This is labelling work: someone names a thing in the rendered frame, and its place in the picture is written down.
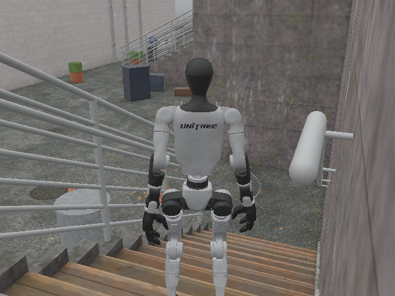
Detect stairs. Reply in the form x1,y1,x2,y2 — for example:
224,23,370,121
2,228,317,296

